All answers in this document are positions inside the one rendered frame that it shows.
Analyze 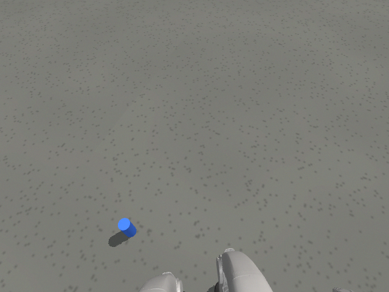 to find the can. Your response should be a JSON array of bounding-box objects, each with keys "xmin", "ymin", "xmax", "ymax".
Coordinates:
[{"xmin": 118, "ymin": 218, "xmax": 136, "ymax": 237}]

